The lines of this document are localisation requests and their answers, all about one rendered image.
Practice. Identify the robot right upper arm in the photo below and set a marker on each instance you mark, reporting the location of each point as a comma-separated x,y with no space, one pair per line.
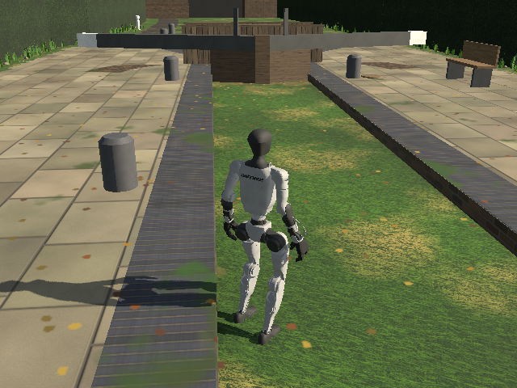
280,177

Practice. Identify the robot left forearm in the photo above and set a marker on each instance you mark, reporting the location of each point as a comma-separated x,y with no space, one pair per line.
227,210

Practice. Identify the robot left upper arm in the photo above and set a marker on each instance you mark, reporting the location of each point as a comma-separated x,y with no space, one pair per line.
231,181

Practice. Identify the left robot foot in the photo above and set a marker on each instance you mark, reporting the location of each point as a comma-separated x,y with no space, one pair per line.
238,317

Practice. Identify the robot left hand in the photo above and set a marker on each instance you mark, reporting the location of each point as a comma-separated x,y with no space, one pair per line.
232,225

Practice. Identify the robot head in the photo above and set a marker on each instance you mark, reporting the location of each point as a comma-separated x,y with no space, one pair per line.
260,143

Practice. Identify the robot right hand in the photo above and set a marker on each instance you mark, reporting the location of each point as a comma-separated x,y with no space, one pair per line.
302,248

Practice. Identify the robot right forearm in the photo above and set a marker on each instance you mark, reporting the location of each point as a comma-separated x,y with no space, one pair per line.
291,225

